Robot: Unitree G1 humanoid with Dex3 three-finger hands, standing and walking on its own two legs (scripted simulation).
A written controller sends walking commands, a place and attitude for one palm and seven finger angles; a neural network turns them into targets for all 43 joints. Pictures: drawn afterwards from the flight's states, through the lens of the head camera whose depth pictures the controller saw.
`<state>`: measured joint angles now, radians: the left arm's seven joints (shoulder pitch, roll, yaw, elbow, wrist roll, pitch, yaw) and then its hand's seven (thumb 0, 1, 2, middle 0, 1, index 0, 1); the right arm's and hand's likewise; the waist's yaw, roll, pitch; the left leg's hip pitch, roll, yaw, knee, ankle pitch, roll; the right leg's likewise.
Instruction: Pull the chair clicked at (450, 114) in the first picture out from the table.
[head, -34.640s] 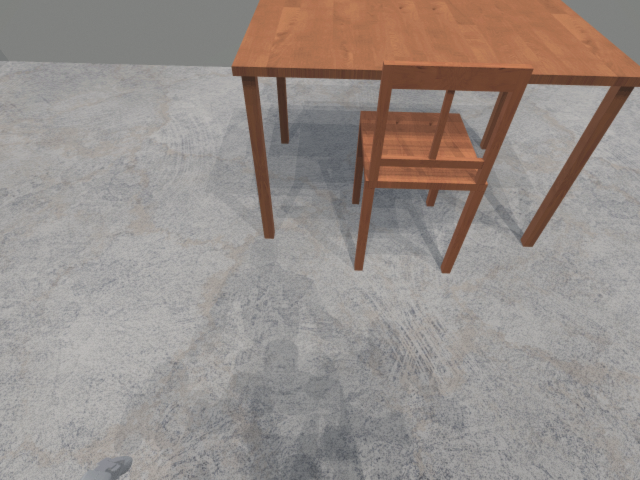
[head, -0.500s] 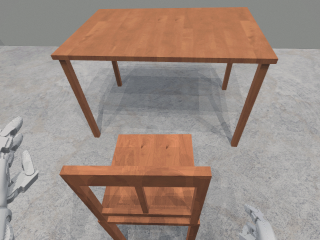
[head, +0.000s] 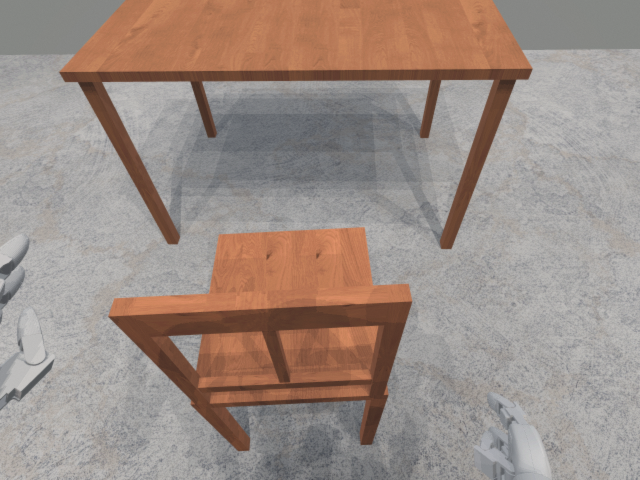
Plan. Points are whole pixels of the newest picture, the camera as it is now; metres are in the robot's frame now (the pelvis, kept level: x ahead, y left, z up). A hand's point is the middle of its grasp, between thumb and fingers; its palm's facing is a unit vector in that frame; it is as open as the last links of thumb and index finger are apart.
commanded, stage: step back with the hand held close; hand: left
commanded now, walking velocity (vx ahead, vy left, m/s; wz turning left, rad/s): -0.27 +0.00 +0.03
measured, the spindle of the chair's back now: (277, 354) +0.31 +0.10 -0.11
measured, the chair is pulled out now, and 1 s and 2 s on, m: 0.57 0.57 0.57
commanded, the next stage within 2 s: stop stepping back and stand still in 1.04 s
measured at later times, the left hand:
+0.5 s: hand out of the picture +0.11 +0.28 +0.17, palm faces +0.47 -0.70 -0.54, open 7.4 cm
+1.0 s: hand out of the picture +0.05 +0.26 +0.18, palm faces +0.51 -0.71 -0.49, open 7.5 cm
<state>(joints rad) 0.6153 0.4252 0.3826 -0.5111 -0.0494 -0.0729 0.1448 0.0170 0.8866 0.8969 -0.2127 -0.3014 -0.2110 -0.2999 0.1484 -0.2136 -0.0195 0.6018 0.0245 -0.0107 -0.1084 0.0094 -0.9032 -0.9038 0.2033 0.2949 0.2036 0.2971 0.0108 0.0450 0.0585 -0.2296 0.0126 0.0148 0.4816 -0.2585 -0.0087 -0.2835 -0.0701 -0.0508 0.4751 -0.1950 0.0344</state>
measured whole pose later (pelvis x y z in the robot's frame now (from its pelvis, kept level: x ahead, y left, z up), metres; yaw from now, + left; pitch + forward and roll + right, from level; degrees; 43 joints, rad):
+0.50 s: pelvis -0.08 +0.00 -0.01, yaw +4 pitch -1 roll -2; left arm 0.55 0.47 0.46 -0.55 -0.01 -0.15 0.18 0.02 0.89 0.90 -0.21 -0.30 -0.21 -0.30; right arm 0.24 -0.20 0.01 0.59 0.02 -0.11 -0.11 0.01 -0.90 -0.90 0.20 0.30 0.21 0.30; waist -0.02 0.01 0.05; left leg -0.40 0.01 -0.05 0.62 -0.21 0.00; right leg -0.39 -0.03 -0.04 0.56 -0.20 0.03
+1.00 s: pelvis -0.13 -0.02 -0.01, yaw +4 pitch +1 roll -1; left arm 0.55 0.43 0.48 -0.59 -0.03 -0.20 0.17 0.02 0.89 0.90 -0.21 -0.30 -0.21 -0.30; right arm 0.18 -0.15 -0.02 0.65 0.00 -0.18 -0.05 0.01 -0.90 -0.90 0.20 0.30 0.21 0.30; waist 0.02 -0.02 0.04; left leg -0.35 0.09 0.04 0.58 -0.25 -0.03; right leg -0.42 0.00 -0.02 0.83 -0.39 0.01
